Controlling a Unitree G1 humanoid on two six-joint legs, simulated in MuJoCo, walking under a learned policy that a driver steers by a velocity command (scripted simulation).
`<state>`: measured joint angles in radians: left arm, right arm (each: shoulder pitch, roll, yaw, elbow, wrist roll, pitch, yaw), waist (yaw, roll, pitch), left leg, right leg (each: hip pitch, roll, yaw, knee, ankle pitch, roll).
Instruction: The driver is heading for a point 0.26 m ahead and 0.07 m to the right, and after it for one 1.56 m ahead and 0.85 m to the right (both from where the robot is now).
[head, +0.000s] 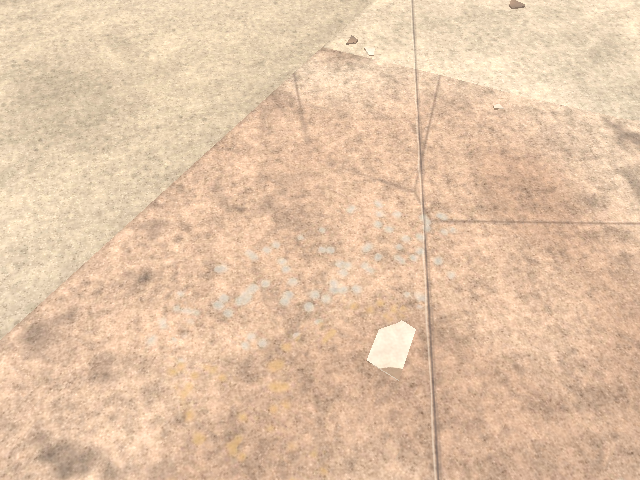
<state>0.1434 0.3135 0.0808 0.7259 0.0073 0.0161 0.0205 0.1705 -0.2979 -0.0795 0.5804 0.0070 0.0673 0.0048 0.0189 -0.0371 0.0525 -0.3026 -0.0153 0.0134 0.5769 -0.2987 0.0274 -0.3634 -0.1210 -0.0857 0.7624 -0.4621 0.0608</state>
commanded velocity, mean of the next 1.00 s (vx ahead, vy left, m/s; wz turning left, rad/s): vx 0.09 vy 0.00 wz -0.31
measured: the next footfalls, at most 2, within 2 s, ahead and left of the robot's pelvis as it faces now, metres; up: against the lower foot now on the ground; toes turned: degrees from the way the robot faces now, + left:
right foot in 0.44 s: +0.02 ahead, -0.11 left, +0.00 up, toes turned -11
left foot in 0.94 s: +0.16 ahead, +0.08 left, +0.00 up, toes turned -27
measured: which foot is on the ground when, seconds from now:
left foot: down 0.00-0.46, up 0.48-0.92, down 0.94-1.00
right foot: up 0.00-0.42, down 0.44-0.94, up 0.96-1.00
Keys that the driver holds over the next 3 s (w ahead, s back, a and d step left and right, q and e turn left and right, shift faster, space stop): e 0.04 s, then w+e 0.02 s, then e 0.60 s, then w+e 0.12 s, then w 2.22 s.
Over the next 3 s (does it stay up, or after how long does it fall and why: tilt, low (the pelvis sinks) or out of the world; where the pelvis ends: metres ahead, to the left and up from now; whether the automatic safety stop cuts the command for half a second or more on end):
stays up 1.04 -0.51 0.00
